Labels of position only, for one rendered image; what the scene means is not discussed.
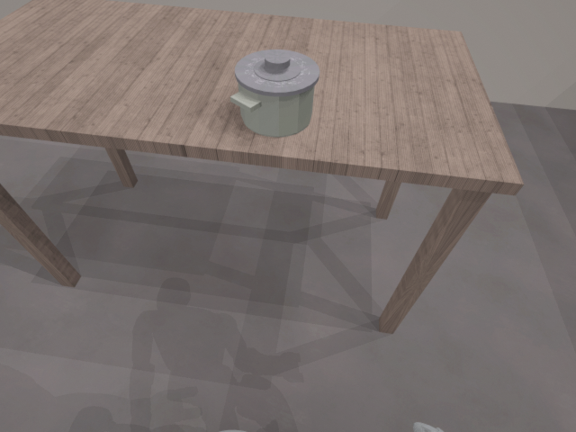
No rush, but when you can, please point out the pot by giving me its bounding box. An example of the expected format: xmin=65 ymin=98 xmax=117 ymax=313
xmin=230 ymin=82 xmax=314 ymax=137

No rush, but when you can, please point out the knob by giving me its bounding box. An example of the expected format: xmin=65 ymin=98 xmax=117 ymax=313
xmin=265 ymin=51 xmax=290 ymax=70

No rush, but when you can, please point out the lid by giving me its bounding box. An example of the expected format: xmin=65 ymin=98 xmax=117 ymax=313
xmin=235 ymin=49 xmax=320 ymax=96

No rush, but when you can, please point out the table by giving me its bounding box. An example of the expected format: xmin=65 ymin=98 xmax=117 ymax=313
xmin=0 ymin=0 xmax=524 ymax=334

